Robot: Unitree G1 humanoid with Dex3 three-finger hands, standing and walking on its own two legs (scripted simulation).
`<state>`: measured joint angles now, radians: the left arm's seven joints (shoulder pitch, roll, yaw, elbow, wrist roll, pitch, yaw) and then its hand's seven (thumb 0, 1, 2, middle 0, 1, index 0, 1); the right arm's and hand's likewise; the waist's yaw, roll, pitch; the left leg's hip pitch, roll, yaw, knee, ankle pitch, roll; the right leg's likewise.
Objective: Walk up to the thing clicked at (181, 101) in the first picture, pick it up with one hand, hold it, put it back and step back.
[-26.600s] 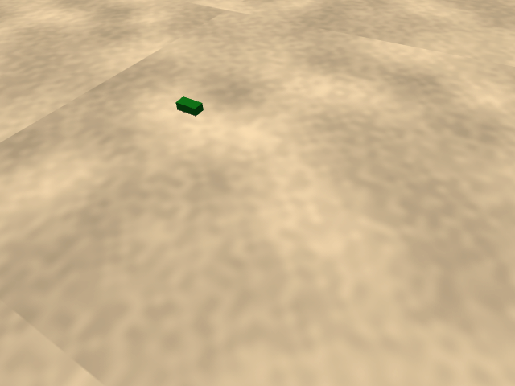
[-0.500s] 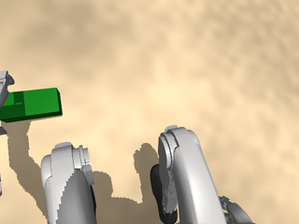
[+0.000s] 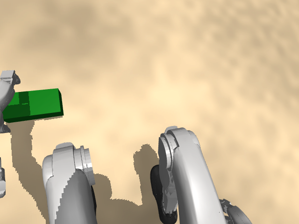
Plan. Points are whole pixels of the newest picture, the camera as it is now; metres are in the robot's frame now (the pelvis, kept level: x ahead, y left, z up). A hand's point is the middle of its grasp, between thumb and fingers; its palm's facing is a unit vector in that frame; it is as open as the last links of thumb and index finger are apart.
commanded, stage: approach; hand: left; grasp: from above
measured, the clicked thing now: (33, 105) +0.47 +0.30 -0.29
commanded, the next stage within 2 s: close in in 0.52 s
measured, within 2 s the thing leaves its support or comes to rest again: neither
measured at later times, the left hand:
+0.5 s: hand (26, 97) +0.46 +0.29 -0.17, palm faces -0.46 -0.07 -0.88, open 14.0 cm
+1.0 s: hand (26, 104) +0.45 +0.30 -0.20, palm faces -0.47 -0.09 -0.88, open 14.0 cm
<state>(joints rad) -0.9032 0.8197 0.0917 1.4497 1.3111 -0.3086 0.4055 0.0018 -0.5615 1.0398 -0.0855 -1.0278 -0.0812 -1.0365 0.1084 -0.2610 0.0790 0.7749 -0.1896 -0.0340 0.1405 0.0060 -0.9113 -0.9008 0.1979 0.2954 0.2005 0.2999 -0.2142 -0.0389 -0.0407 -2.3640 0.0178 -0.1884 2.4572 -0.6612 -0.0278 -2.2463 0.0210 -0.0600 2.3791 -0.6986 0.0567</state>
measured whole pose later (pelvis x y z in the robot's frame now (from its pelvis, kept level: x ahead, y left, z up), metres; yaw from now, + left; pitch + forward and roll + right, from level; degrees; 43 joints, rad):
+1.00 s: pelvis +0.00 +0.00 +0.00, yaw -2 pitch +31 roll -10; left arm -1.03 0.86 0.08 1.67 1.37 -0.31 0.52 0.00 -0.52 1.01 -0.08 -1.04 -0.09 -1.03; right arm 0.08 -0.28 0.16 0.71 -0.22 -0.07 0.15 0.00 -0.90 -0.90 0.20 0.30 0.20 0.30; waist -0.31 -0.08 0.02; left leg -2.37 0.02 -0.22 2.48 -0.67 -0.03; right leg -2.24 0.03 -0.09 2.38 -0.69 0.06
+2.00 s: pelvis +0.01 +0.01 -0.02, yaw -6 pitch +28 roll -13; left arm -0.99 0.96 0.13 1.75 1.32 -0.26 0.66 0.00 -0.55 1.03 -0.08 -0.97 -0.07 -0.98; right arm 0.04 -0.32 0.26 0.71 -0.31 -0.21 0.25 0.00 -0.91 -0.91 0.20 0.30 0.20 0.30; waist -0.36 -0.13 0.13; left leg -2.37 0.03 -0.29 2.58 -0.73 -0.03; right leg -2.24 0.07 -0.13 2.43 -0.71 0.08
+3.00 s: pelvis +0.00 +0.01 -0.02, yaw -6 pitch +27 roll -14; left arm -1.00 0.99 0.10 1.75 1.29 -0.26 0.64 0.00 -0.09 0.64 -0.42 -0.74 -0.47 -0.72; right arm 0.04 -0.34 0.29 0.69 -0.31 -0.22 0.25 0.01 -0.90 -0.90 0.20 0.30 0.20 0.30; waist -0.36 -0.14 0.15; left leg -2.36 0.04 -0.30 2.58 -0.72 -0.03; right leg -2.23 0.08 -0.13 2.42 -0.69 0.08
